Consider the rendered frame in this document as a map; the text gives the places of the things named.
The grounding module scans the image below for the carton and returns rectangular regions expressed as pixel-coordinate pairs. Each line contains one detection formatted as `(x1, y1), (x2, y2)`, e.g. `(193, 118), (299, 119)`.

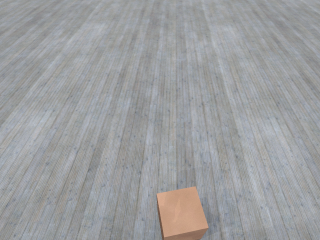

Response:
(156, 186), (209, 240)

